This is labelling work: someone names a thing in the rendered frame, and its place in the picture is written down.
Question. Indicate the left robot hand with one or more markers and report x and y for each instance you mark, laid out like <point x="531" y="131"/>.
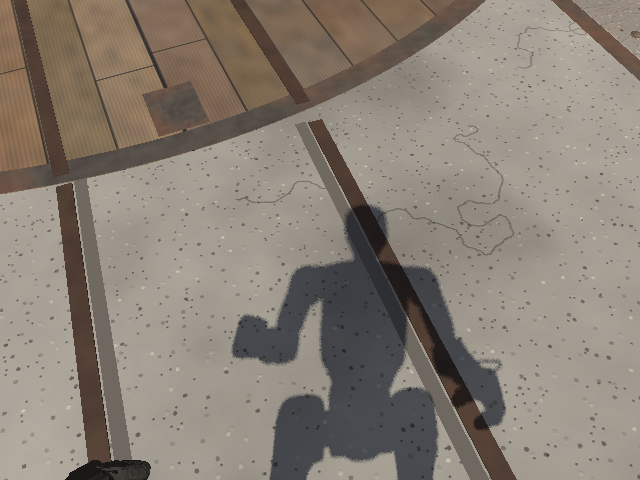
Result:
<point x="114" y="470"/>

